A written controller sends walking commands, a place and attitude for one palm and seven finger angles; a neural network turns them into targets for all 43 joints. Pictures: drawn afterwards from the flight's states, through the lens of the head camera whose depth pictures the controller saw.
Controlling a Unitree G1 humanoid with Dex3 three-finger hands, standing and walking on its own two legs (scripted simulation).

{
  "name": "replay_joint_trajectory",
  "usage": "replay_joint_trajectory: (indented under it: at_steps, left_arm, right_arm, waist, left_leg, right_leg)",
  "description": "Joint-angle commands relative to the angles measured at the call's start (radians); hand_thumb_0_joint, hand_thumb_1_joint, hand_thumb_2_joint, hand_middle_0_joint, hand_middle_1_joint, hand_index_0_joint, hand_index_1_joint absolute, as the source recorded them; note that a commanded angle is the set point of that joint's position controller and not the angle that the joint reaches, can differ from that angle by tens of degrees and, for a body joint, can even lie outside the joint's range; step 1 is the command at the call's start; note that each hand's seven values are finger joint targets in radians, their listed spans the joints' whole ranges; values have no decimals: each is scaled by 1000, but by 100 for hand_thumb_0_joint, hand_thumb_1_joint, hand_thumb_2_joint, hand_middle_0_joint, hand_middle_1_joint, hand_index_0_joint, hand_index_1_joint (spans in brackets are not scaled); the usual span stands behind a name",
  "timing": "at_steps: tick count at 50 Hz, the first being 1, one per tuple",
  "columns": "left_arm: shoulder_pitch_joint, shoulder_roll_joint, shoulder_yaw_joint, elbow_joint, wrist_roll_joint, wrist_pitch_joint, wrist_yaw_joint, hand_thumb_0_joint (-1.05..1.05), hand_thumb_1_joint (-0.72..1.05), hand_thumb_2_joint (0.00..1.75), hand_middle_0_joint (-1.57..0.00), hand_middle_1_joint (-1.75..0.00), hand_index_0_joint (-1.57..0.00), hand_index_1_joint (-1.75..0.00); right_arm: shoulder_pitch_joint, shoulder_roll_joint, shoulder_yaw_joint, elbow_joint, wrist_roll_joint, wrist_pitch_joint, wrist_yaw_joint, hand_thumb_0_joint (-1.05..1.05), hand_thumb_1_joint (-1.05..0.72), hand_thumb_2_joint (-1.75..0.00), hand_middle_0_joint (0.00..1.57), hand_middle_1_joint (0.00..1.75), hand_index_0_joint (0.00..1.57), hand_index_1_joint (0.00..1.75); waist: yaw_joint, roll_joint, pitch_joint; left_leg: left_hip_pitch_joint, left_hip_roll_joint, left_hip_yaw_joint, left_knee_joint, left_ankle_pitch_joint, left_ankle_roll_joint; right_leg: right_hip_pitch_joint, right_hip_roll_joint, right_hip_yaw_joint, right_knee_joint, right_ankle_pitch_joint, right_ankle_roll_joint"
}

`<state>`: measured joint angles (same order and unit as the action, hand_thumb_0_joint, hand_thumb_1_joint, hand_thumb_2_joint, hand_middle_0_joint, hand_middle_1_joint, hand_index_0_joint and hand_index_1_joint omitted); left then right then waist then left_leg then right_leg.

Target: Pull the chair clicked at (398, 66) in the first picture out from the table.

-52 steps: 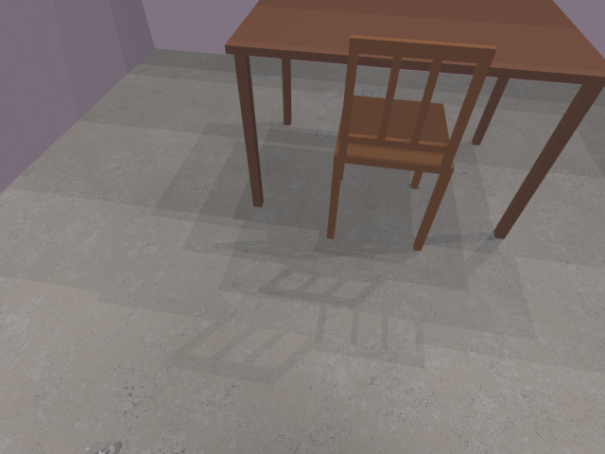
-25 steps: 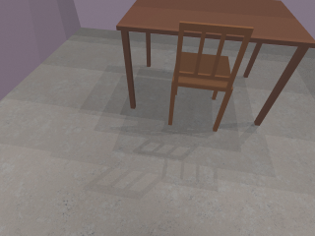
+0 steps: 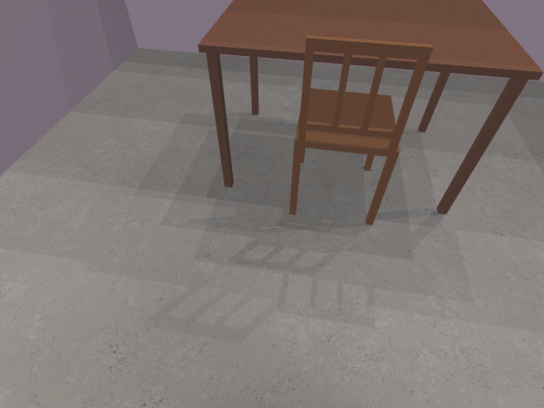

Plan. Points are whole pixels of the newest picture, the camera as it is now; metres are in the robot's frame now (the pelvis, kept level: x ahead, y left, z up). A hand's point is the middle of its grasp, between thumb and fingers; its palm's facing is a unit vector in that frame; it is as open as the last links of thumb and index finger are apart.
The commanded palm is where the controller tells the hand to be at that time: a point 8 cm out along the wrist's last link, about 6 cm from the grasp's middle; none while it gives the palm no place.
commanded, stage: look at it before walking up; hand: left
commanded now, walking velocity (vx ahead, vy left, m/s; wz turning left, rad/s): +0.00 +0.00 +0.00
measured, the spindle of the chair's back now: (341, 92) +1.12 -0.18 -0.10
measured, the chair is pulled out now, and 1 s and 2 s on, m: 0.00 0.00 0.00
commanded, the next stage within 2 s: walk to a spot facing it in 0.40 s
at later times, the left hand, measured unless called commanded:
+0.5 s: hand out of the picture +0.08 +0.25 -0.15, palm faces -0.03 -0.94 -0.33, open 7.4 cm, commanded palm none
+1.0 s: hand out of the picture +0.13 +0.15 -0.18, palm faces -0.13 -0.97 -0.20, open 7.4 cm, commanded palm none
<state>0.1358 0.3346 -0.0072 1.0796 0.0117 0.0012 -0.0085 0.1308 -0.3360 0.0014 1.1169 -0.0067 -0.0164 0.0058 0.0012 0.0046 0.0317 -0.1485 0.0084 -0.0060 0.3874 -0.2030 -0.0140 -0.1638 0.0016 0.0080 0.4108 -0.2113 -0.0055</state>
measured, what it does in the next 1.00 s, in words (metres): walks ahead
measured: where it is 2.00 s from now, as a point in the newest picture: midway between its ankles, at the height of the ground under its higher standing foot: (295, 369)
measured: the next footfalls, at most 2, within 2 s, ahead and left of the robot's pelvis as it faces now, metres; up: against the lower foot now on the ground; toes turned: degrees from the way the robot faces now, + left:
left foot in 1.30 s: +0.42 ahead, +0.05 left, +0.00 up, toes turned -13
right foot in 1.82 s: +0.39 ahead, -0.20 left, +0.00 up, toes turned -44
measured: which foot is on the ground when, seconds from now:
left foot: down 0.00-0.88, up 0.90-1.00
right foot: down 0.00-1.00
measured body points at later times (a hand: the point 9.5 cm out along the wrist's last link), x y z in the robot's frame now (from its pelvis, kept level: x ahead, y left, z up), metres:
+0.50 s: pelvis +0.01 +0.00 +0.00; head +0.01 +0.00 +0.45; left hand +0.08 +0.30 -0.13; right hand +0.09 -0.29 -0.13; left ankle +0.01 +0.13 -0.74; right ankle +0.01 -0.12 -0.74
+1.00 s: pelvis +0.10 -0.03 -0.02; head +0.12 -0.04 +0.43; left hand +0.14 +0.20 -0.17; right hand +0.05 -0.28 -0.18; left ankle +0.06 +0.10 -0.67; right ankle +0.06 -0.11 -0.74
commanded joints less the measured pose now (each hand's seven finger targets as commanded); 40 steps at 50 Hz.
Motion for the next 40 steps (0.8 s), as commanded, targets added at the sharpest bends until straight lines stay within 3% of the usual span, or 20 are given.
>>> replay_joint_trajectory:
  at_steps: [1,25,27,29,31,33,35,37,38,39,40]
  left_arm:
    - [-42,208,45,-61,-1,-28,19,0,90,90,-20,-30,-20,-30]
    - [-34,210,43,-51,0,-31,20,0,90,90,-20,-30,-20,-30]
    - [30,98,22,-27,-1,-9,22,0,90,90,-20,-30,-20,-30]
    - [63,95,30,-36,6,8,12,0,90,90,-20,-30,-20,-30]
    - [80,105,46,-68,10,15,0,0,90,90,-20,-30,-20,-30]
    - [105,100,57,-97,11,15,-8,0,90,90,-20,-30,-20,-30]
    - [112,68,65,-128,11,3,-14,0,90,90,-20,-30,-20,-30]
    - [98,14,67,-159,8,-12,-22,0,90,90,-20,-30,-20,-30]
    - [45,8,70,-184,8,-17,-24,0,90,90,-20,-30,-20,-30]
    - [15,-2,72,-201,8,-22,-27,0,90,90,-20,-30,-20,-30]
    - [18,-18,74,-202,8,-27,-30,0,90,90,-20,-30,-20,-30]
  right_arm:
    - [-55,-202,-39,-67,-3,-21,-18,0,-90,-90,20,30,20,30]
    - [-61,-205,-37,-65,-1,-20,-19,0,-90,-90,20,30,20,30]
    - [1,-91,-13,-42,-9,-6,-17,0,-90,-90,20,30,20,30]
    - [34,-84,-21,-49,-13,5,-15,0,-90,-90,20,30,20,30]
    - [51,-97,-34,-73,-17,8,-15,0,-90,-90,20,30,20,30]
    - [77,-112,-49,-95,-16,4,-16,0,-90,-90,20,30,20,30]
    - [121,-119,-63,-108,-14,-9,-19,0,-90,-90,20,30,20,30]
    - [167,-154,-82,-111,-12,-24,-24,0,-90,-90,20,30,20,30]
    - [201,-146,-88,-107,-11,-33,-24,0,-90,-90,20,30,20,30]
    - [217,-128,-88,-103,-14,-38,-25,0,-90,-90,20,30,20,30]
    - [208,-115,-85,-101,-18,-41,-27,0,-90,-90,20,30,20,30]
  waist:
    - [-1,-9,-48]
    - [0,-6,-64]
    - [0,-15,-72]
    - [3,-29,-5]
    - [2,-41,71]
    - [0,-14,100]
    - [-15,43,103]
    - [-32,185,78]
    - [-55,206,82]
    - [-61,175,95]
    - [-47,146,92]
  left_leg:
    - [7,105,-90,-68,90,38]
    - [40,112,-84,-78,133,36]
    - [51,107,-45,-47,34,17]
    - [-2,100,-22,-24,-186,19]
    - [-60,102,-20,-11,-324,26]
    - [-57,126,-41,5,-399,46]
    - [-6,188,-111,-25,-426,87]
    - [96,326,-229,-119,-366,156]
    - [144,385,-253,-142,-252,198]
    - [165,403,-223,-127,-108,214]
    - [143,400,-159,-84,20,200]
  right_leg:
    - [-11,-120,111,-93,62,-27]
    - [14,-121,107,-97,132,-24]
    - [-1,-108,114,-83,21,-14]
    - [-73,-90,154,-92,-208,-28]
    - [-148,-71,195,-82,-341,-49]
    - [-224,-49,204,-31,-396,-65]
    - [-310,-4,167,95,-354,-62]
    - [-408,46,20,324,-234,-31]
    - [-473,4,-14,407,-284,-16]
    - [-500,-35,-17,426,-320,-10]
    - [-454,-61,-24,390,-322,-11]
